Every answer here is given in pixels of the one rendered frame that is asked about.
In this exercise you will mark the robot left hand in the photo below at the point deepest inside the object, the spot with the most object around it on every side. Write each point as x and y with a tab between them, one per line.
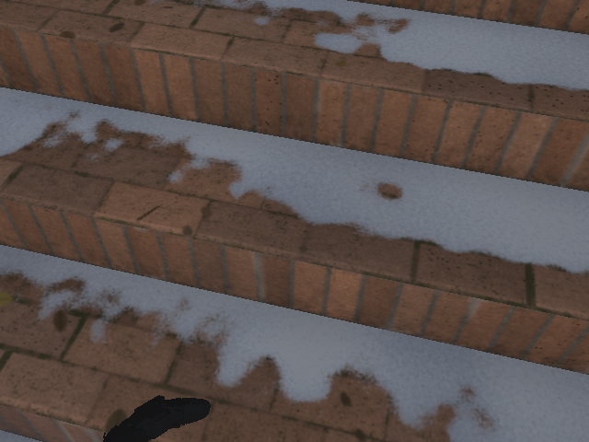
155	417

